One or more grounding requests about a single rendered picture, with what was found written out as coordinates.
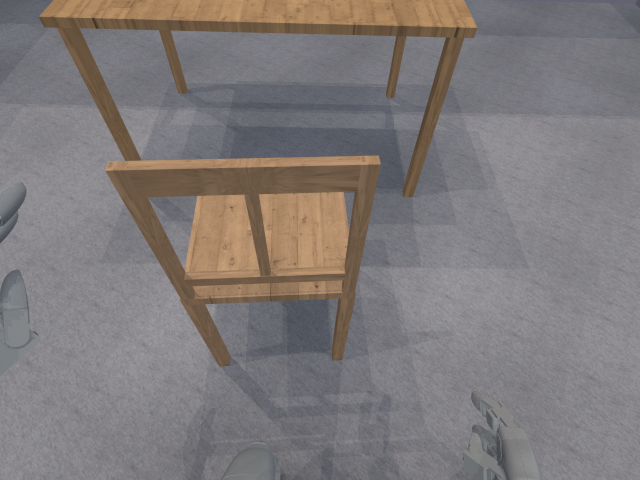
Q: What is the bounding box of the left robot shin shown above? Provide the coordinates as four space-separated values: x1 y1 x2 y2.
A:
249 442 269 450

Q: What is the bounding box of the right robot hand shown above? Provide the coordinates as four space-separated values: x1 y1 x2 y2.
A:
463 391 542 480

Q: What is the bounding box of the table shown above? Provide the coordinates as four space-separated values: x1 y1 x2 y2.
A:
39 0 477 197

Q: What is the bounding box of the left robot hand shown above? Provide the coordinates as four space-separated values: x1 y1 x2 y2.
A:
0 182 40 376

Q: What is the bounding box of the left robot thigh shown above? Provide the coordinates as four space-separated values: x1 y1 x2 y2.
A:
221 448 282 480

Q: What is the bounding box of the chair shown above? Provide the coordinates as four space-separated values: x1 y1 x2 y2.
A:
105 156 381 367

